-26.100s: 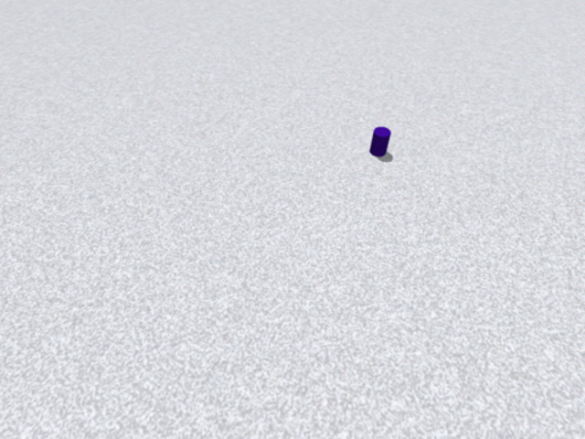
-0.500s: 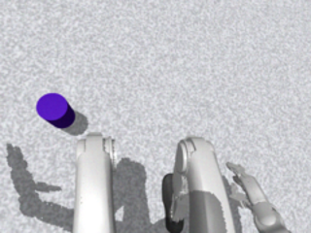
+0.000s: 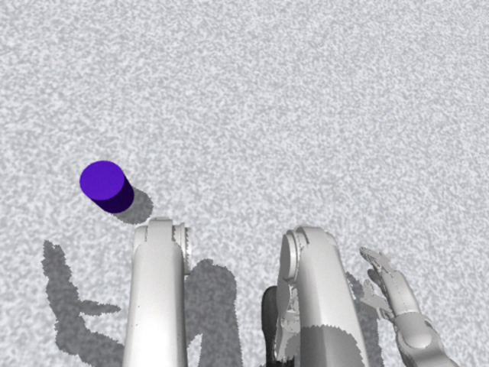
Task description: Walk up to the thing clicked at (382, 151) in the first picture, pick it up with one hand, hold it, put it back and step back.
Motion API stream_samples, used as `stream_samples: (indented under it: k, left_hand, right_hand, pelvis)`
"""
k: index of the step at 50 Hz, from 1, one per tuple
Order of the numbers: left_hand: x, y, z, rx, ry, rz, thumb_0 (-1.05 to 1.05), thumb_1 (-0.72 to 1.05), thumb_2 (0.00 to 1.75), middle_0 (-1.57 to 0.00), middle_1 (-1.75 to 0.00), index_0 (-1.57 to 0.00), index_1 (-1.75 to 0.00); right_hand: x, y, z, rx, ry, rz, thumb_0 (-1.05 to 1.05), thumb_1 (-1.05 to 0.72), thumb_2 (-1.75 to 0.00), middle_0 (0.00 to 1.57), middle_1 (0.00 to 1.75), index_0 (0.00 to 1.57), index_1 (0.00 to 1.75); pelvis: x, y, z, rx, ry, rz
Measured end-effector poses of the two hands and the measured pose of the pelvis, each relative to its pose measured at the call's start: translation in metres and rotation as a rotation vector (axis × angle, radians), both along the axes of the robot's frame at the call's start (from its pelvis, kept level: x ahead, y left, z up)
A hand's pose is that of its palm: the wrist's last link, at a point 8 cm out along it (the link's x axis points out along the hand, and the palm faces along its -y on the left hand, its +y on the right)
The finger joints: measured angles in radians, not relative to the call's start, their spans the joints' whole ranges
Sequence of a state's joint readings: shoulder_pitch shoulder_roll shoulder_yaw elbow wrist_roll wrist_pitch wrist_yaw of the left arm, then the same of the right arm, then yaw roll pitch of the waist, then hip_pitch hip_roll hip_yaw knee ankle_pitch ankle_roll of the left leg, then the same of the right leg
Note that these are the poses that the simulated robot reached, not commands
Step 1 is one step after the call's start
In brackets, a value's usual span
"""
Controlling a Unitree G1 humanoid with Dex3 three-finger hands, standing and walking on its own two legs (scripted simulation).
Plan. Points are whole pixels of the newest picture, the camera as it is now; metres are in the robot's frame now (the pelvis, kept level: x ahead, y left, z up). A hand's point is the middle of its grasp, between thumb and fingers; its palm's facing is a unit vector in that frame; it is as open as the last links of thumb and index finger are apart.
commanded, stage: go down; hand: left
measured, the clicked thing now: (109, 188) +0.42 +0.30 -0.31
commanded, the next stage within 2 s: none
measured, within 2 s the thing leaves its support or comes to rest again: neither
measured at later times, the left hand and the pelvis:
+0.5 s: hand out of the picture +0.31 +0.45 +0.02, palm faces +0.33 -0.94 -0.05, open 17.5 cm; pelvis +0.00 +0.00 -0.01, yaw +0 degrees
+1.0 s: hand out of the picture +0.28 +0.47 +0.00, palm faces +0.34 -0.94 -0.06, open 17.5 cm; pelvis +0.00 +0.00 -0.02, yaw -1 degrees
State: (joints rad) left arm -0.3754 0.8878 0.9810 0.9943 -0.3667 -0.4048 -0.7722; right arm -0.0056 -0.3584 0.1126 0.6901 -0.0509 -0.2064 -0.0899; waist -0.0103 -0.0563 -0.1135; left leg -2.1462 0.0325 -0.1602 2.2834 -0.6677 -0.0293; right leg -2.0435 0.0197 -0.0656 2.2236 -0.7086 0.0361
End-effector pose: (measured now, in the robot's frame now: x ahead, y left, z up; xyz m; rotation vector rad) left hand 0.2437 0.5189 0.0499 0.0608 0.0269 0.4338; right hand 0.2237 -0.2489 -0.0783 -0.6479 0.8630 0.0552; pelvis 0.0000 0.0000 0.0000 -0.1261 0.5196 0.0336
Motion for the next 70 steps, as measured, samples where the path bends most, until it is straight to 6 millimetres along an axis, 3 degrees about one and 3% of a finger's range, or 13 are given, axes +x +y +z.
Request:
stream_samples:
  k: [4, 10, 14, 19, 25, 33, 42, 49, 54, 57, 63, 70]
  left_hand:
    - [-0.008, 0.012, 0.000, 0.008, -0.004, 0.033, -0.01, -0.56, 0.15, 0.00, -0.10, 0.00, -0.06]
    - [-0.010, 0.020, -0.019, 0.010, -0.018, 0.026, -0.01, -0.59, 0.14, 0.00, -0.10, 0.00, -0.07]
    - [0.002, 0.012, -0.036, 0.001, -0.016, -0.034, -0.01, -0.60, 0.13, 0.00, -0.10, 0.00, -0.07]
    - [0.019, -0.011, -0.047, -0.022, 0.014, -0.119, -0.01, -0.58, 0.14, 0.00, -0.10, 0.00, -0.07]
    - [0.024, -0.026, -0.032, -0.024, 0.008, -0.092, -0.01, -0.55, 0.16, -0.01, -0.10, -0.01, -0.08]
    - [0.010, -0.001, -0.010, 0.024, 0.010, 0.015, -0.01, -0.56, 0.15, -0.01, -0.10, -0.01, -0.07]
    - [-0.007, 0.023, -0.029, 0.019, -0.019, 0.029, -0.01, -0.60, 0.13, 0.00, -0.10, -0.01, -0.07]
    - [-0.002, 0.005, -0.046, -0.004, 0.005, -0.074, -0.01, -0.56, 0.15, 0.00, -0.11, 0.00, -0.08]
    - [0.006, -0.018, -0.035, -0.020, 0.009, -0.112, -0.01, -0.52, 0.18, 0.00, -0.11, 0.00, -0.08]
    - [0.010, -0.022, -0.021, -0.022, 0.004, -0.084, -0.01, -0.50, 0.19, 0.00, -0.11, 0.00, -0.08]
    - [0.008, -0.006, -0.002, -0.001, 0.010, 0.008, -0.01, -0.51, 0.18, -0.01, -0.11, -0.01, -0.07]
    - [0.009, 0.009, -0.011, 0.024, -0.005, 0.015, -0.01, -0.56, 0.16, -0.01, -0.11, -0.01, -0.07]
  right_hand:
    - [-0.002, -0.002, -0.004, -0.016, 0.021, 0.040, 0.01, -0.89, -0.89, 0.21, 0.30, 0.21, 0.30]
    - [-0.009, -0.008, -0.017, -0.063, 0.081, 0.086, 0.01, -0.90, -0.89, 0.21, 0.30, 0.21, 0.30]
    - [-0.014, -0.010, -0.020, -0.078, 0.101, 0.073, 0.01, -0.90, -0.89, 0.21, 0.30, 0.21, 0.30]
    - [-0.018, -0.011, -0.016, -0.062, 0.088, 0.012, 0.01, -0.89, -0.89, 0.21, 0.30, 0.21, 0.30]
    - [-0.021, -0.009, -0.010, -0.024, 0.069, -0.053, 0.01, -0.89, -0.89, 0.21, 0.30, 0.21, 0.30]
    - [-0.024, -0.010, -0.016, -0.013, 0.096, -0.018, 0.01, -0.90, -0.89, 0.21, 0.30, 0.21, 0.30]
    - [-0.020, -0.017, -0.029, -0.081, 0.138, 0.076, 0.01, -0.90, -0.89, 0.21, 0.30, 0.21, 0.30]
    - [-0.007, -0.010, -0.022, -0.076, 0.087, 0.054, 0.01, -0.89, -0.89, 0.21, 0.30, 0.21, 0.30]
    - [0.003, 0.000, -0.005, -0.032, 0.014, 0.004, 0.01, -0.88, -0.89, 0.21, 0.30, 0.21, 0.30]
    - [0.006, 0.005, 0.004, -0.006, -0.012, -0.012, 0.01, -0.88, -0.89, 0.21, 0.30, 0.21, 0.30]
    - [0.004, 0.006, 0.008, 0.012, -0.011, -0.001, 0.01, -0.88, -0.88, 0.21, 0.30, 0.21, 0.30]
    - [-0.013, -0.005, -0.010, -0.036, 0.080, 0.048, 0.01, -0.88, -0.88, 0.21, 0.30, 0.21, 0.30]
  pelvis:
    - [-0.002, -0.001, -0.004, 0.003, -0.007, -0.003]
    - [-0.003, -0.002, -0.018, -0.002, -0.029, -0.007]
    - [-0.002, 0.000, -0.024, -0.011, -0.035, -0.006]
    - [0.000, 0.002, -0.021, -0.016, -0.021, -0.004]
    - [0.003, 0.002, -0.009, -0.009, 0.003, -0.002]
    - [0.001, -0.003, -0.006, 0.007, 0.002, -0.006]
    - [-0.002, -0.004, -0.027, -0.006, -0.035, -0.016]
    - [0.000, 0.001, -0.027, -0.017, -0.032, -0.009]
    - [0.002, 0.003, -0.012, -0.016, -0.012, 0.000]
    - [0.003, 0.003, -0.001, -0.013, 0.001, 0.003]
    - [0.002, 0.001, 0.008, -0.001, 0.014, 0.002]
    - [-0.001, -0.001, -0.007, 0.001, -0.005, -0.003]
